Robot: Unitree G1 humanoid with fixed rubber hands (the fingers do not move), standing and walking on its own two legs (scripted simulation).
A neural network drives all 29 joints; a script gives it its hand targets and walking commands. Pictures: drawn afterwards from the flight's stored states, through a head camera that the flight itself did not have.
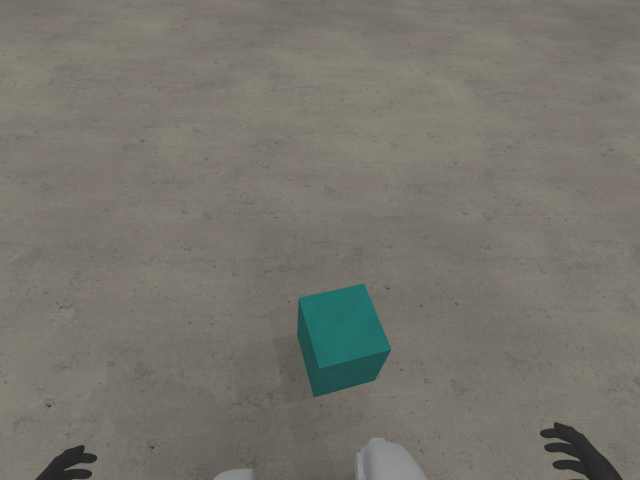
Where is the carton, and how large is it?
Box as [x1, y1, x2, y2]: [297, 284, 390, 396]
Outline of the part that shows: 364,284 299,298 297,335 314,396 373,380 390,350 390,347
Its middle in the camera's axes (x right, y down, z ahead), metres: +0.06 +0.31 +1.17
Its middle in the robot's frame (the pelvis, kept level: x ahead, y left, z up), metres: +0.55 -0.10 -0.63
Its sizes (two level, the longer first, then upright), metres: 0.210 0.200 0.250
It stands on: the floor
